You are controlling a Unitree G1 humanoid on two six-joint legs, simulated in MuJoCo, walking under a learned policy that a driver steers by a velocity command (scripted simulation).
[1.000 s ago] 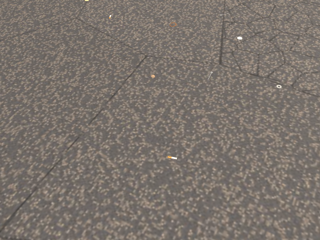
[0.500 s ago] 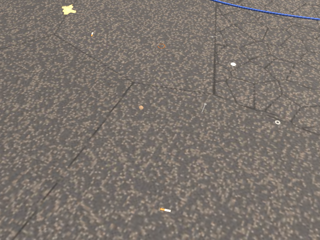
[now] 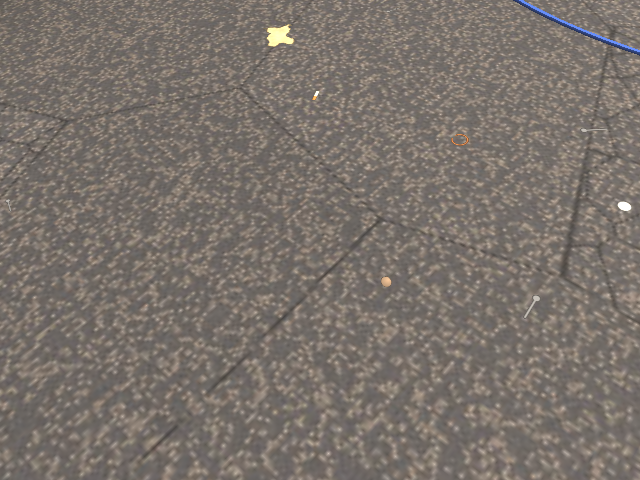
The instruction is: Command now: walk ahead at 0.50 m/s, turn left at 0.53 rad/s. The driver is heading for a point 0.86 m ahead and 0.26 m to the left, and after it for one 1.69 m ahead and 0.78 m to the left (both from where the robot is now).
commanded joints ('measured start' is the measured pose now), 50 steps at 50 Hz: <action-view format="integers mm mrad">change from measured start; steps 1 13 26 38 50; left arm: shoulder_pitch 25 112 -102 -412 -29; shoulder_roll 90 192 96 116 117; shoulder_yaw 17 45 19 -6 10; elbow -31 14 -161 -300 -126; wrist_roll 1 6 31 10 2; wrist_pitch -19 35 80 52 11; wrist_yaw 0 16 -26 -40 -19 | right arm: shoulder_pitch -32 -112 101 272 167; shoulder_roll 4 -37 -134 -152 -65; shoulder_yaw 8 4 -25 -24 15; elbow -68 -134 -64 -41 -73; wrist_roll -2 -13 33 14 -9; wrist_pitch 6 -6 -57 -51 -39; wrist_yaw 18 23 -31 -55 -12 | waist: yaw -13 -38 3 -91 -25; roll -122 -148 -30 31 -139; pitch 22 -34 -21 22 -35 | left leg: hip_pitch -113 185 443 645 82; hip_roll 39 -126 52 66 -69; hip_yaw -10 178 -258 -351 -110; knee -59 -482 -889 -782 41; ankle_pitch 108 -55 342 536 -97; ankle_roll -17 116 216 152 5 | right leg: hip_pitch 36 244 -499 -512 -7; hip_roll -270 -296 -131 -29 -228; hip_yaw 132 -86 188 193 452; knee -183 202 712 281 -105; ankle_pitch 213 883 -18 145 175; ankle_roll -89 -51 113 68 -132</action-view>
